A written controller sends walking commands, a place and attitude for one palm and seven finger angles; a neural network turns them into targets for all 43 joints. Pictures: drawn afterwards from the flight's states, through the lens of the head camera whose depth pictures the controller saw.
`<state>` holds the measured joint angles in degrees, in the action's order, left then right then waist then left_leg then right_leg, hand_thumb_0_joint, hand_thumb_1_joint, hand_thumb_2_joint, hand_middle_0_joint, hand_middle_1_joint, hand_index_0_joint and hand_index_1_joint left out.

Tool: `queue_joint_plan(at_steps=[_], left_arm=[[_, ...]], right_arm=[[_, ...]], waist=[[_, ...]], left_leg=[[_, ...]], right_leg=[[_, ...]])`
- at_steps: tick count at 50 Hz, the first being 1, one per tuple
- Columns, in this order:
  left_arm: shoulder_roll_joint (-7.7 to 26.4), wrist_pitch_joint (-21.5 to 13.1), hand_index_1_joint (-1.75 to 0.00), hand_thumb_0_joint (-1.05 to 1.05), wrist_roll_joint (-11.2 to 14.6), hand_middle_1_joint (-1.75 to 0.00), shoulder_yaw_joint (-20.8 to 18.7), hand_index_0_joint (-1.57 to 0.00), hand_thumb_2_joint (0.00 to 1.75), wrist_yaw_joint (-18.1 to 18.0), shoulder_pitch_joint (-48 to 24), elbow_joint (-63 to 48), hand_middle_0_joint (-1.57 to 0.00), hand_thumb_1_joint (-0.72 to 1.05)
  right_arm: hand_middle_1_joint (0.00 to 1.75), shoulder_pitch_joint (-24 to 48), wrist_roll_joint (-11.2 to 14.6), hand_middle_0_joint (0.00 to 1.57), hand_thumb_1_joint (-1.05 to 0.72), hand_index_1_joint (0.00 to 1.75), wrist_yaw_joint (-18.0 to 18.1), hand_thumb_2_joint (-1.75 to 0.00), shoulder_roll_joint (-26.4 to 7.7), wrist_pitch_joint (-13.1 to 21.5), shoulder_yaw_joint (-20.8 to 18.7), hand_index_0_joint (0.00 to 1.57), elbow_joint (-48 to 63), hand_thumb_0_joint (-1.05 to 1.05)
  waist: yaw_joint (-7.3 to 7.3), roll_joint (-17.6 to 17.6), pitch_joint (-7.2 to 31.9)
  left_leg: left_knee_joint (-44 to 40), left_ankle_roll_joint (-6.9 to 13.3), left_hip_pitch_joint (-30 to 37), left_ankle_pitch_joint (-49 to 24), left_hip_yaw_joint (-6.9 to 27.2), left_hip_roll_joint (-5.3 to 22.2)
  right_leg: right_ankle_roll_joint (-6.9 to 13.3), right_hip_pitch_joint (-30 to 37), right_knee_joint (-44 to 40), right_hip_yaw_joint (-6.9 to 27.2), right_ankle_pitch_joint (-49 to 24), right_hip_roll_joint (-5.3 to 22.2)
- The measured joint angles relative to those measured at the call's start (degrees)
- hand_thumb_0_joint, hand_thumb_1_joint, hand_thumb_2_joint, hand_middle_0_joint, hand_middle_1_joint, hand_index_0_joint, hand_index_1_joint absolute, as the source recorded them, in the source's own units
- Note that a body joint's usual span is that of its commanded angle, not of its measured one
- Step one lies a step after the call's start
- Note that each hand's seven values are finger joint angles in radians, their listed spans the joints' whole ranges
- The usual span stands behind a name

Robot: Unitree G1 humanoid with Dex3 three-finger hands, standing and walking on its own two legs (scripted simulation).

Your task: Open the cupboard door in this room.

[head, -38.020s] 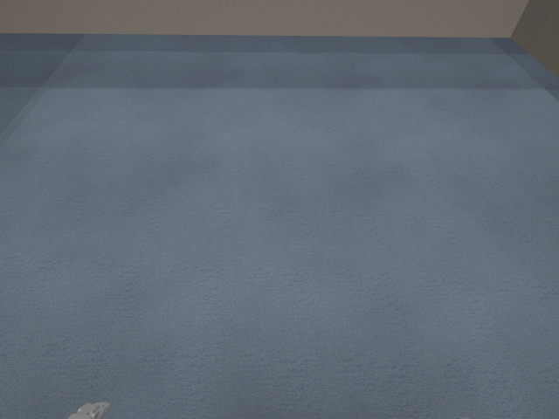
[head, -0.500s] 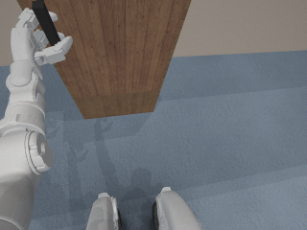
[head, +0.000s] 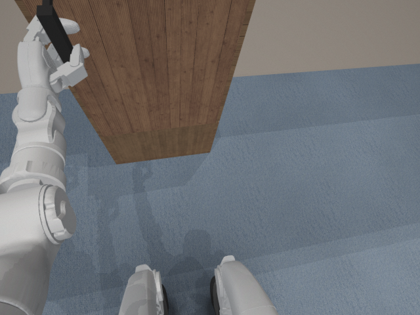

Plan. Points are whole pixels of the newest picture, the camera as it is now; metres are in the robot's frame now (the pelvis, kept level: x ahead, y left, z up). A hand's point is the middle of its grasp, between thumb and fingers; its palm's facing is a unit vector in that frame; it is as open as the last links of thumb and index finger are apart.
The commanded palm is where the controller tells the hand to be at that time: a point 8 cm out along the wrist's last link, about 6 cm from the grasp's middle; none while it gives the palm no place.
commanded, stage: pull the door open along its arc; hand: left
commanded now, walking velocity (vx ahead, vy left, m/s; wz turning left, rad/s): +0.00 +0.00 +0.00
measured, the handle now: (62, 36) +0.60 +0.20 +0.07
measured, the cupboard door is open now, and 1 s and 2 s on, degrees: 1 45 47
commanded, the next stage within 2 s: open thumb and fingers to let go in 0.74 s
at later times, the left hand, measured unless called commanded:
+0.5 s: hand (132, 138) +0.40 +0.08 +0.07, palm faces +0.36 -0.93 +0.06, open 6.1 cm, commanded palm +0.33 +0.14 +0.06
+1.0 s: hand (177, 167) +0.35 +0.02 +0.07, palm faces +0.43 -0.90 -0.05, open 6.3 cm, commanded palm +0.30 +0.06 +0.06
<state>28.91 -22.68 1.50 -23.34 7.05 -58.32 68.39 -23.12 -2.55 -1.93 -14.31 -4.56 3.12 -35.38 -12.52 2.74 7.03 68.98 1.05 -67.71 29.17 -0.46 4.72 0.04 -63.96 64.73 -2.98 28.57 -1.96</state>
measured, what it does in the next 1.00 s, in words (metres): shifts its weight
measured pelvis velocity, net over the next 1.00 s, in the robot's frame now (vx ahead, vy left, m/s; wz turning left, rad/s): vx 0.02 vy -0.07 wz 0.11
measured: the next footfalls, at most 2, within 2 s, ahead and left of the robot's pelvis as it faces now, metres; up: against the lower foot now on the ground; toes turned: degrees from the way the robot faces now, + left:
none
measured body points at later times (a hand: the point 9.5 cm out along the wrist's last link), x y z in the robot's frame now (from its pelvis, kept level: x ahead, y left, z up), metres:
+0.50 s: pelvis +0.03 -0.01 +0.03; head +0.12 +0.00 +0.47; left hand +0.38 +0.13 +0.07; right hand +0.16 -0.24 -0.09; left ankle +0.02 +0.11 -0.64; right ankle +0.01 -0.13 -0.64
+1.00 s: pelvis +0.02 -0.07 +0.03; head +0.09 -0.09 +0.48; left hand +0.32 +0.07 +0.07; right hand +0.22 -0.27 -0.09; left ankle +0.02 +0.11 -0.64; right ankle +0.01 -0.13 -0.64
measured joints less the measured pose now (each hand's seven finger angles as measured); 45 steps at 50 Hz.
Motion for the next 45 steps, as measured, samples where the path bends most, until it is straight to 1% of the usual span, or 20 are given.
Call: queue_joint_plan(at_steps=[4, 7, 12, 14, 16, 19, 21, 24, 26, 27, 29, 31, 33, 35, 38, 42, 45], left_arm=[[-2.46, -0.5, -1.35, 0.01, 1.25, -1.33, 0.5, -0.34, 0.8, 0.19, 4.67, -4.17, -0.33, 0.72], [-4.91, -0.88, -1.35, 0.0, 2.39, -1.33, 1.66, -0.34, 0.78, 0.34, 9.4, -8.15, -0.33, 0.72], [-10.25, -0.68, -1.34, 0.0, 4.58, -1.33, 5.24, -0.33, 0.76, -0.34, 19.65, -17.77, -0.32, 0.72], [-13.16, -0.51, -1.34, 0.0, 5.53, -1.32, 7.31, -0.33, 0.75, -1.79, 24.65, -22.71, -0.32, 0.71], [-17.36, -0.49, -1.32, 0.01, 5.8, -1.32, 9.9, -0.33, 0.76, -6.74, 29.26, -27.75, -0.32, 0.71], [-24.08, -0.64, -1.3, 0.01, 3.96, -1.32, 14.03, -0.34, 0.76, -16.66, 35.24, -34.33, -0.31, 0.7], [-27.97, -0.64, -1.3, 0.01, 1.56, -1.32, 16.83, -0.35, 0.76, -23.02, 38.54, -37.61, -0.31, 0.69], [-32.65, -0.14, -1.3, 0.01, -2.39, -1.31, 21.02, -0.35, 0.76, -31.49, 42.64, -40.99, -0.32, 0.68], [-34.95, 0.75, -1.3, 0.01, -5.15, -1.3, 23.61, -0.35, 0.75, -35.81, 45.13, -42.69, -0.32, 0.68], [-35.79, 1.3, -1.31, 0.01, -6.38, -1.29, 24.87, -0.35, 0.75, -37.38, 46.35, -43.48, -0.32, 0.67], [-36.8, 2.28, -1.31, 0.01, -8.22, -1.29, 27.41, -0.35, 0.74, -39.26, 48.71, -44.83, -0.33, 0.67], [-36.4, 3.07, -1.32, 0.01, -9.24, -1.3, 30.1, -0.36, 0.73, -39.74, 50.92, -46.04, -0.34, 0.66], [-36.13, 3.94, -1.33, 0.02, -9.1, -1.3, 32.36, -0.36, 0.71, -39.56, 53.11, -47.41, -0.34, 0.65], [-35.75, 4.97, -1.33, 0.02, -8.27, -1.29, 34.44, -0.37, 0.7, -39.01, 55.55, -49.24, -0.33, 0.64], [-35.03, 6.17, -1.33, 0.02, -7.42, -1.27, 37.2, -0.37, 0.69, -38.81, 58.73, -51.59, -0.32, 0.64], [-34.78, 6.26, -1.34, 0.01, -7.72, -1.27, 38.42, -0.37, 0.71, -40.51, 58.96, -51.54, -0.33, 0.64], [-35.36, 5.68, -1.34, 0.0, -7.8, -1.29, 37.16, -0.37, 0.74, -41.93, 56.05, -49.06, -0.33, 0.64]], right_arm=[[0.3, -0.25, 0.49, 0.2, -0.91, 0.3, -0.23, -0.9, 0.04, -0.5, -0.55, 0.2, 0.42, 0.01], [0.3, -0.25, 1.02, 0.2, -0.91, 0.3, -0.42, -0.9, 0.11, -0.91, -1.02, 0.2, 0.91, 0.01], [0.3, 0.53, 1.97, 0.2, -0.91, 0.3, -0.85, -0.9, 0.3, -0.97, -2.08, 0.2, 2.03, 0.01], [0.3, 1.1, 2.17, 0.2, -0.91, 0.3, -1.06, -0.9, 0.42, -0.63, -2.64, 0.2, 2.58, 0.01], [0.3, 1.87, 1.84, 0.2, -0.91, 0.3, -1.33, -0.9, 0.57, 0.14, -3.1, 0.2, 2.97, 0.01], [0.3, 3.67, 0.79, 0.2, -0.91, 0.3, -2.23, -0.9, 0.98, 1.14, -3.57, 0.2, 3.3, 0.01], [0.3, 5.21, -0.06, 0.2, -0.91, 0.3, -2.73, -0.9, 1.5, 1.54, -3.69, 0.2, 3.45, 0.01], [0.3, 7.67, -1.14, 0.2, -0.91, 0.3, -3.15, -0.9, 2.59, 1.96, -3.81, 0.2, 3.59, 0.01], [0.3, 9.15, -1.8, 0.2, -0.91, 0.3, -3.11, -0.9, 3.42, 2.09, -3.7, 0.2, 3.71, 0.01], [0.3, 9.83, -2.06, 0.2, -0.91, 0.3, -2.99, -0.9, 3.85, 2.15, -3.62, 0.2, 3.77, 0.01], [0.3, 11.05, -2.39, 0.2, -0.91, 0.3, -2.57, -0.9, 4.68, 2.37, -3.38, 0.2, 3.84, 0.01], [0.3, 12.02, -2.54, 0.2, -0.91, 0.3, -1.98, -0.9, 5.5, 2.63, -2.96, 0.2, 3.87, 0.01], [0.3, 12.7, -2.41, 0.2, -0.91, 0.3, -1.53, -0.9, 6.06, 3.01, -2.53, 0.2, 3.9, 0.01], [0.3, 13.12, -2.23, 0.2, -0.91, 0.3, -1.29, -0.9, 6.49, 3.5, -2.11, 0.2, 3.82, 0.01], [0.3, 13.36, -2.04, 0.2, -0.91, 0.3, -1.14, -0.9, 6.73, 4.44, -1.56, 0.2, 3.68, 0.01], [0.3, 13.64, -2.28, 0.2, -0.91, 0.3, -0.77, -0.9, 6.07, 5.93, -1.64, 0.2, 2.8, 0.01], [0.3, 14.28, -2.66, 0.2, -0.91, 0.3, -0.28, -0.9, 5.07, 6.68, -2.08, 0.2, 1.21, 0.01]], waist=[[1.07, -0.19, 0.33], [2.04, -0.34, 0.78], [3.85, -0.58, 1.64], [4.79, -0.62, 1.98], [5.93, -0.66, 2.26], [7.41, -0.85, 2.67], [8.23, -1.14, 2.88], [9.21, -1.52, 3.06], [9.77, -1.73, 3.26], [9.99, -1.79, 3.32], [10.39, -1.86, 3.25], [10.71, -2.02, 3.15], [10.87, -1.95, 3.02], [10.93, -1.92, 2.96], [10.65, -1.79, 3.01], [10.59, -1.5, 2.95], [10.84, -1.4, 2.7]], left_leg=[[-1.35, -0.01, 2.11, -0.01, -0.69, 0.01], [-2.75, -0.05, 4.31, -0.04, -1.17, -0.05], [-5.47, -0.15, 8.65, -0.19, -1.81, -0.3], [-6.61, -0.21, 10.57, -0.23, -2.08, -0.38], [-7.58, -0.3, 12.24, -0.29, -2.26, -0.49], [-8.44, -0.47, 14.06, -0.34, -2.3, -0.86], [-8.63, -0.62, 14.97, -0.28, -2.26, -1.07], [-8.71, -0.95, 16.22, -0.21, -2.03, -1.32], [-8.8, -1.24, 16.98, -0.22, -1.84, -1.43], [-8.86, -1.4, 17.38, -0.24, -1.71, -1.47], [-9.06, -1.74, 18.33, -0.31, -1.44, -1.56], [-9.51, -2.14, 19.42, -0.47, -1.22, -1.57], [-10.07, -2.57, 20.55, -0.67, -0.89, -1.54], [-10.82, -3.03, 21.8, -0.88, -0.64, -1.46], [-11.9, -3.72, 23.27, -1.23, -0.06, -1.42], [-11.98, -4.39, 23.22, -1.57, 1.27, -1.63], [-11.35, -4.53, 21.93, -1.87, 2.25, -1.99]], right_leg=[[-0.04, 1.67, -0.95, 0.66, -0.02, -0.01], [-0.05, 3.57, -2.04, 1.11, -0.03, 0.02], [-0.05, 7.52, -4.29, 1.69, -0.06, 0.21], [-0.07, 9.29, -5.25, 1.94, -0.07, 0.25], [-0.11, 10.85, -6.08, 2.1, -0.09, 0.35], [-0.05, 12.54, -6.46, 2.11, 0.21, 0.69], [0.09, 13.34, -6.26, 2.05, 0.55, 0.89], [0.44, 14.45, -5.75, 1.82, 1.11, 1.12], [0.76, 15.12, -5.44, 1.62, 1.42, 1.22], [0.93, 15.49, -5.3, 1.49, 1.57, 1.26], [1.28, 16.37, -5.12, 1.21, 1.85, 1.33], [1.69, 17.32, -5.11, 0.99, 2.04, 1.31], [2.12, 18.42, -5.34, 0.65, 2.15, 1.25], [2.54, 19.56, -5.73, 0.4, 2.22, 1.15], [3.18, 21.01, -6.3, -0.2, 2.38, 1.05], [4.05, 21.3, -5.95, -1.52, 2.88, 1.18], [4.57, 20.25, -4.91, -2.47, 3.24, 1.49]])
